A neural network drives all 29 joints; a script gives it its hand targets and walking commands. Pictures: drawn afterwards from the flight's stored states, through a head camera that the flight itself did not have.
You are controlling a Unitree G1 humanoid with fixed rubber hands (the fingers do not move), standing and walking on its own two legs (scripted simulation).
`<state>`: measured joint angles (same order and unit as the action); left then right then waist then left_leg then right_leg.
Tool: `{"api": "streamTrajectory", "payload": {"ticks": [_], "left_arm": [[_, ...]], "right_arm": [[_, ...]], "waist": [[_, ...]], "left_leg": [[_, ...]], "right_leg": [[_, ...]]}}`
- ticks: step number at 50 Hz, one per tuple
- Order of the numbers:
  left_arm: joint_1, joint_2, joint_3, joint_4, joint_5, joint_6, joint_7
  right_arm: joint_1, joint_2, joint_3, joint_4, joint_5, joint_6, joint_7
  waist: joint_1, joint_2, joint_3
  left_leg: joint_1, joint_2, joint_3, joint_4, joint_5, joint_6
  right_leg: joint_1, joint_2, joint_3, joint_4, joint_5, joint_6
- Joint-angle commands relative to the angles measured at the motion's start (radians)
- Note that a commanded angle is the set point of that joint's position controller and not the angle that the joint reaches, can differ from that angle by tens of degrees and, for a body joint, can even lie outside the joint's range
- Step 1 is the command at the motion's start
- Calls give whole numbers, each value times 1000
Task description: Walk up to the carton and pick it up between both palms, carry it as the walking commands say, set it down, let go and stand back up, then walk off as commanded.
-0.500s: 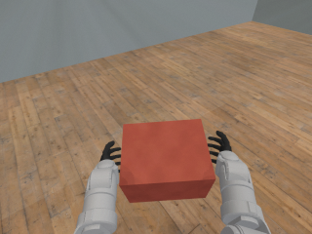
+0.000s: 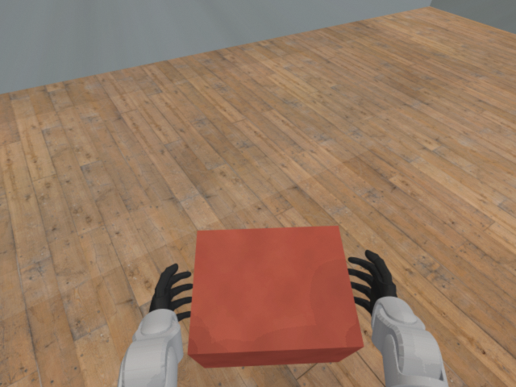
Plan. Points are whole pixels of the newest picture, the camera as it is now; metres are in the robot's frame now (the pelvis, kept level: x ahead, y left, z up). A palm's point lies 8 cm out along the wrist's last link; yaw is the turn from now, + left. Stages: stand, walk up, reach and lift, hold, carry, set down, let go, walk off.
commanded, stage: hold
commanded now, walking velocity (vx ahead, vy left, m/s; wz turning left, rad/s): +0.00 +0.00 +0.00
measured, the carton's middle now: (270, 298) +0.28 -0.02 -0.06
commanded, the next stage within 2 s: set down in 0.02 s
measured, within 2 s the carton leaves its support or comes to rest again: neither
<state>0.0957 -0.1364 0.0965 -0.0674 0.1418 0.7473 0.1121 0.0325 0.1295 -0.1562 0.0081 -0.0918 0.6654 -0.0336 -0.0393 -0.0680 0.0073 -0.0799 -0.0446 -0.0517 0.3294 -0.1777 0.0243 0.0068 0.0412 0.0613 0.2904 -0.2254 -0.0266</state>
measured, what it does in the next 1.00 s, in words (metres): lowers itself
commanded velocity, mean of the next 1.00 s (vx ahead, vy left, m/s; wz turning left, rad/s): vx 0.00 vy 0.00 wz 0.00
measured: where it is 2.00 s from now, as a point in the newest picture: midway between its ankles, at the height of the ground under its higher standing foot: outside the picture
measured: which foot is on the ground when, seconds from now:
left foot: down 0.00-1.00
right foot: down 0.00-1.00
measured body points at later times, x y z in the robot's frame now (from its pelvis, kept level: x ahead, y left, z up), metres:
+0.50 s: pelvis -0.05 +0.01 -0.02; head -0.07 +0.03 +0.43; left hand +0.26 +0.15 -0.03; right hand +0.26 -0.18 +0.00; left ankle +0.00 +0.10 -0.75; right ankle -0.04 -0.11 -0.75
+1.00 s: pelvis -0.06 +0.00 -0.06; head +0.07 +0.02 +0.37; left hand +0.29 +0.15 -0.14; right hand +0.28 -0.18 -0.11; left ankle +0.00 +0.10 -0.75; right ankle -0.04 -0.11 -0.75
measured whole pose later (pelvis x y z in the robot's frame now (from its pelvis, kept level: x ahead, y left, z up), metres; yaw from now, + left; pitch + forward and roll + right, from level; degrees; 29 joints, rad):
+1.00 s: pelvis -0.06 +0.00 -0.06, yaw +0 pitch +24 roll -1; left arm -0.39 -0.11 0.31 0.51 0.22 0.33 0.11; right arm -0.41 0.18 -0.45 0.49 -0.21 0.27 0.00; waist -0.05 -0.03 -0.16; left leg -0.98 -0.04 -0.05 0.81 -0.25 0.02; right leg -0.91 0.07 0.04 0.83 -0.33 -0.01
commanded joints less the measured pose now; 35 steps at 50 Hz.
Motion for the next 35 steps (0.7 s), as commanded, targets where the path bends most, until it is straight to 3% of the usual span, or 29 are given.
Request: {"api": "streamTrajectory", "payload": {"ticks": [1, 2, 3, 5, 6, 7, 9, 10, 11, 12, 14, 17, 18, 20, 21, 25, 35], "left_arm": [[-533, -624, -592, -174, -249, -74, -227], [-496, -730, -543, -98, -209, -66, -236], [-571, -756, -611, -120, -240, -61, -254], [-648, -767, -578, -53, -230, -57, -277], [-720, -782, -586, -16, -236, -62, -292], [-781, -798, -577, 18, -228, -69, -306], [-883, -851, -558, 97, -215, -90, -327], [-921, -874, -530, 144, -199, -105, -334], [-959, -901, -521, 184, -194, -123, -344], [-974, -925, -496, 231, -183, -139, -352], [-1031, -953, -435, 320, -147, -166, -367], [-1105, -962, -334, 471, -89, -210, -392], [-1126, -953, -306, 512, -74, -225, -397], [-1141, -930, -233, 560, -35, -249, -395], [-1163, -918, -197, 587, -23, -258, -391], [-1176, -901, -186, 579, -29, -292, -376], [-1126, -885, -315, 491, -78, -403, -349]], "right_arm": [[-392, 631, 610, -98, 210, -11, 227], [-394, 708, 665, -18, 167, 10, 241], [-408, 737, 678, -44, 173, 10, 250], [-481, 749, 624, 20, 139, 8, 257], [-505, 775, 591, 63, 122, 6, 254], [-567, 785, 560, 94, 106, -6, 259], [-688, 836, 523, 154, 90, -27, 276], [-743, 864, 509, 199, 88, -37, 291], [-780, 892, 493, 237, 82, -47, 303], [-826, 902, 485, 273, 85, -60, 317], [-873, 924, 423, 392, 53, -75, 339], [-908, 941, 316, 547, -8, -108, 356], [-914, 933, 274, 596, -28, -118, 358], [-940, 916, 224, 657, -46, -140, 363], [-968, 912, 201, 677, -53, -150, 364], [-1007, 901, 203, 671, -35, -188, 363], [-901, 873, 255, 606, -23, -297, 336]], "waist": [[13, 80, -304], [69, 101, -280], [43, 86, -292], [19, 71, -253], [-19, 66, -231], [-34, 73, -219], [-30, 65, -217], [-7, 73, -214], [-14, 39, -235], [7, 48, -249], [7, 26, -252], [-14, 34, -254], [-34, 34, -238], [-19, 72, -234], [-12, 58, -240], [7, 76, -304], [-15, 95, -585]], "left_leg": [[202, 1, -75, 58, 540, -24], [243, -41, -11, 1, 503, -45], [220, -48, -13, 1, 436, -44], [184, -48, -6, 0, 315, -43], [172, -45, -13, 2, 245, -38], [170, -44, -14, 6, 174, -34], [147, -42, -24, 20, 35, -25], [130, -43, -24, 31, -6, -19], [127, -38, -32, 45, -29, -13], [116, -33, -36, 50, -42, -14], [88, -25, -39, 61, -100, -11], [25, -20, -34, 80, -158, -7], [2, -16, -39, 83, -171, -5], [-32, -12, -36, 96, -181, -6], [-45, -10, -40, 103, -191, -1], [-80, -8, -33, 144, -124, -4], [-146, -32, -40, 305, 218, -20]], "right_leg": [[-14, -10, 87, 12, 483, -16], [-113, 37, 60, 13, 390, 16], [-88, 42, 59, 10, 355, 12], [-130, 39, 51, 13, 272, 13], [-151, 35, 49, 16, 226, 11], [-185, 32, 43, 17, 162, 7], [-230, 36, 32, 35, 54, 0], [-247, 31, 33, 43, 15, -4], [-258, 34, 30, 54, -3, -5], [-265, 31, 34, 67, -10, -8], [-290, 30, 29, 84, -67, -12], [-321, 21, 32, 99, -112, -17], [-345, 24, 27, 104, -119, -18], [-366, 22, 30, 118, -122, -26], [-380, 24, 26, 126, -134, -26], [-395, 30, 24, 174, -69, -21], [-492, 50, 45, 317, 192, -13]]}}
